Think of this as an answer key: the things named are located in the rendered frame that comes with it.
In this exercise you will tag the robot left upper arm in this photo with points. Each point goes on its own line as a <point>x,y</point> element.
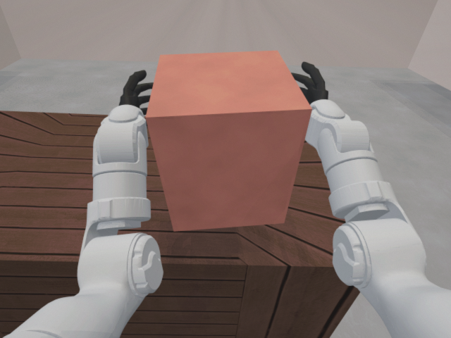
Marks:
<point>115,274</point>

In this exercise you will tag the robot right upper arm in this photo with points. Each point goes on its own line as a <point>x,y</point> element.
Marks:
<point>385,261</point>

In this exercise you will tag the robot right forearm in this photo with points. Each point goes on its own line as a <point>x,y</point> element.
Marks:
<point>358,191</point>

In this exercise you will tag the robot left forearm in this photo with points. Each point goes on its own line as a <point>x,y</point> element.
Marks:
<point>119,175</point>

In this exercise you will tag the carton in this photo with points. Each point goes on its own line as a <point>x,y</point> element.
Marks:
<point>227,130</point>

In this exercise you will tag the left robot hand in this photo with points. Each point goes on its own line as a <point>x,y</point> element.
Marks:
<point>131,91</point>

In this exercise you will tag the pedestal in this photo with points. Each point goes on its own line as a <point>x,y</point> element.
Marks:
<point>259,281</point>

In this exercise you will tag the right robot hand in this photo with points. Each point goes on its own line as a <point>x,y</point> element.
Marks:
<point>315,85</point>

